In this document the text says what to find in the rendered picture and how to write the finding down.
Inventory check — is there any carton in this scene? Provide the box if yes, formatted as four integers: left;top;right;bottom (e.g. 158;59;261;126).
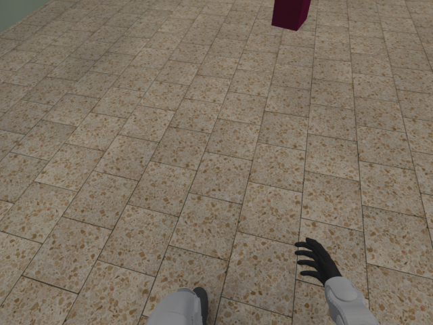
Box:
271;0;311;31

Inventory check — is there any robot left thigh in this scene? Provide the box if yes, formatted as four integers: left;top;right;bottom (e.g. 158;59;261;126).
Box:
146;291;201;325

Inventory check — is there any right robot hand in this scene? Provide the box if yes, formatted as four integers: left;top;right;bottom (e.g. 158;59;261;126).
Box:
294;238;342;288

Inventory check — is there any robot right forearm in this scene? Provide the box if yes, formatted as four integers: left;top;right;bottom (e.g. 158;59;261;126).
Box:
325;276;380;325

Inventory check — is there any robot left foot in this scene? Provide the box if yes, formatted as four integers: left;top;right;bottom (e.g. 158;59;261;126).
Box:
193;287;208;325

